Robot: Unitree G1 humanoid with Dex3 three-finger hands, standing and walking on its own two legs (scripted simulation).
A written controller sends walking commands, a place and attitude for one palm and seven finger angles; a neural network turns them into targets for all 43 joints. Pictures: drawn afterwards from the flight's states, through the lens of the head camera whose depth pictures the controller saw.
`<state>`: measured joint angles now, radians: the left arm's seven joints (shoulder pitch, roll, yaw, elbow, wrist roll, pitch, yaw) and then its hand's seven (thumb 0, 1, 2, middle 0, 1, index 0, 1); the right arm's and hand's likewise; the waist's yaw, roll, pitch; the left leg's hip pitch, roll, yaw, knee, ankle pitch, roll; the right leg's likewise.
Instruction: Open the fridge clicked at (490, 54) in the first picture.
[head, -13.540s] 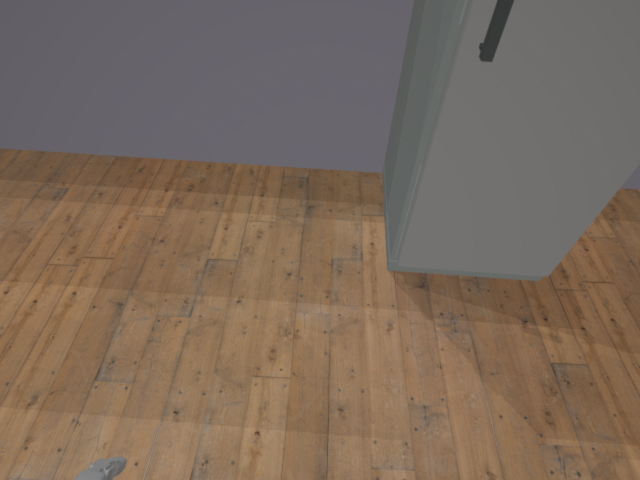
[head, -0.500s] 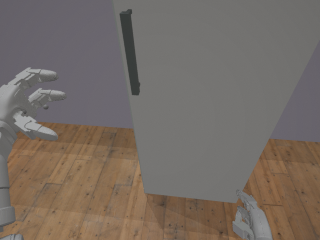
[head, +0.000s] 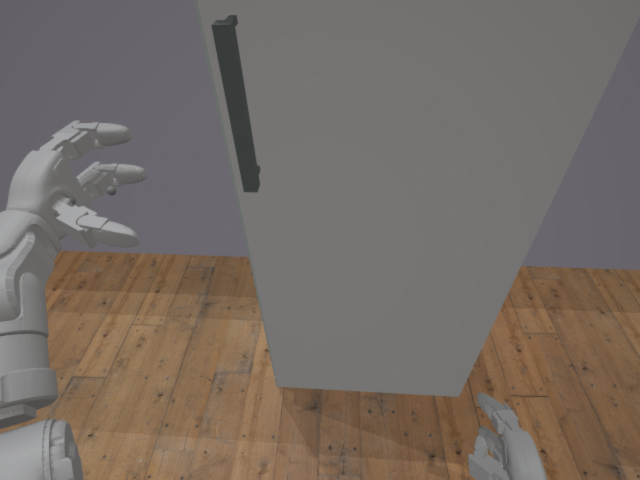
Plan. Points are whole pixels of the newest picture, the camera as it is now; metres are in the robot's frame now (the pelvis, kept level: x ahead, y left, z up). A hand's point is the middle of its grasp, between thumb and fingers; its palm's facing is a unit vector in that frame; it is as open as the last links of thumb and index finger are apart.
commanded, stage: move the hooked fingers beside the handle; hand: left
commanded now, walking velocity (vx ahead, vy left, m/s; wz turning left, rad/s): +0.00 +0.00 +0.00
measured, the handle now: (242, 111) +0.54 +0.17 +0.23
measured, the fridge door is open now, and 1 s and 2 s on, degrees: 0 0 0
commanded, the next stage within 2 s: none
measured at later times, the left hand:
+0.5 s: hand (148, 168) +0.38 +0.25 +0.23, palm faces +0.07 -1.00 -0.02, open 14.0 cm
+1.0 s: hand (180, 145) +0.45 +0.24 +0.23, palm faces +0.07 -1.00 -0.01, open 14.0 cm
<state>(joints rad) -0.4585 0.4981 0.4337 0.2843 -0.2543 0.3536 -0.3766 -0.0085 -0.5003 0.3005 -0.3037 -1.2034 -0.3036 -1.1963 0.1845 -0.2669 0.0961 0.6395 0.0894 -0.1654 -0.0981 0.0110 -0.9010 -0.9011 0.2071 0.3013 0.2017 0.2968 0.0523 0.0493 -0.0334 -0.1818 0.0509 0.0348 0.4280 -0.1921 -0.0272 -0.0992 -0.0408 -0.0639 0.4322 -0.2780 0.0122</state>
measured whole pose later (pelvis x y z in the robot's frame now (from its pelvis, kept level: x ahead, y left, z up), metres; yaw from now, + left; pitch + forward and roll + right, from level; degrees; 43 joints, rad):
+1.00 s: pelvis +0.01 +0.00 +0.00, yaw -1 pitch +2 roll +0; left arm -0.88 0.54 0.37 0.89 -0.14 0.14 -0.29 -0.01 -0.50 0.30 -0.30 -1.20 -0.30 -1.20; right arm 0.32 -0.29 0.04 0.70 0.07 -0.12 -0.11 0.01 -0.90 -0.90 0.21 0.30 0.20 0.30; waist -0.04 0.03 -0.04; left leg -0.28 0.06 0.05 0.47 -0.21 -0.02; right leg -0.20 -0.03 -0.05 0.45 -0.28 0.02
